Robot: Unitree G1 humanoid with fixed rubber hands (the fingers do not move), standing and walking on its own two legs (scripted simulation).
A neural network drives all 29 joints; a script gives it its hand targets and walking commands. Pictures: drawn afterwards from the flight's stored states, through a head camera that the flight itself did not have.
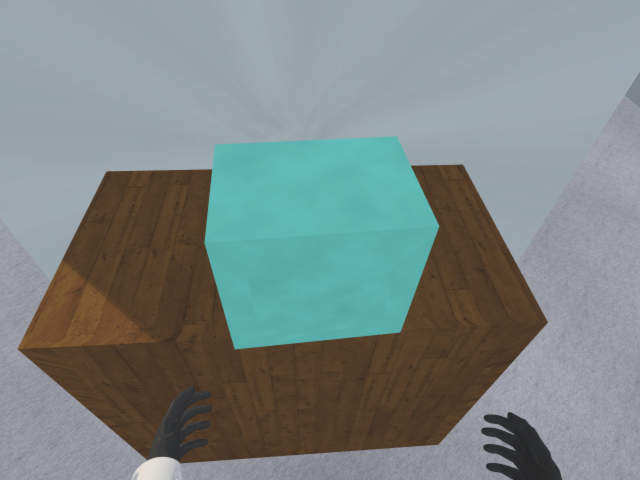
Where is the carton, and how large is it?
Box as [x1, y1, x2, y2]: [204, 136, 438, 348]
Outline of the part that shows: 396,136 215,144 204,242 234,348 361,336 400,331 437,231 438,224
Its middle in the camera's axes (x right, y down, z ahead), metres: -0.01 +0.01 +0.57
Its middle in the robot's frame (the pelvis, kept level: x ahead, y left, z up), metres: +0.43 +0.05 +0.05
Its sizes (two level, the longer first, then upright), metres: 0.258 0.183 0.240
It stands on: a pedestal, 0.70 m high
